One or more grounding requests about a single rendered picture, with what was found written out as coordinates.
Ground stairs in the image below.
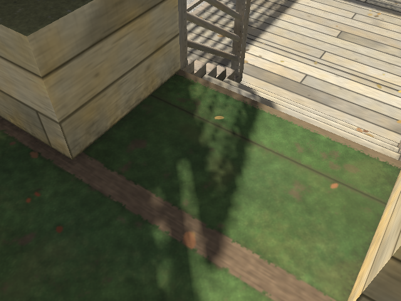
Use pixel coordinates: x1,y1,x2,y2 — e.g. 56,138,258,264
202,74,401,160

